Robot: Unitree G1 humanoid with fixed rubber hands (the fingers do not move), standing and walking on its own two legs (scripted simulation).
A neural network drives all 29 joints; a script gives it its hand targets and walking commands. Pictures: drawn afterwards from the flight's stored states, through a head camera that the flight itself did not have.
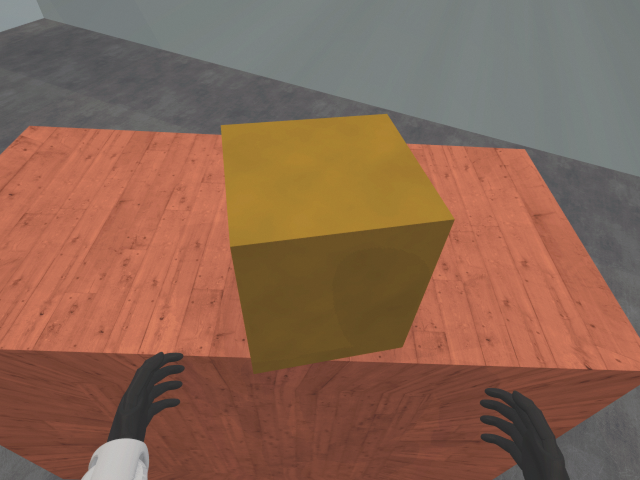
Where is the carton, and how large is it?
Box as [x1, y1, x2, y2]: [221, 114, 454, 373]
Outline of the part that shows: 387,114 221,125 230,249 254,373 402,346 454,219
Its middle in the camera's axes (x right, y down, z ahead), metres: +0.00 +0.00 +0.51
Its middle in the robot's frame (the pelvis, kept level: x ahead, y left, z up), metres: +0.38 +0.03 +0.10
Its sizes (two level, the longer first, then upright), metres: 0.210 0.200 0.250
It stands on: a pedestal, 0.76 m high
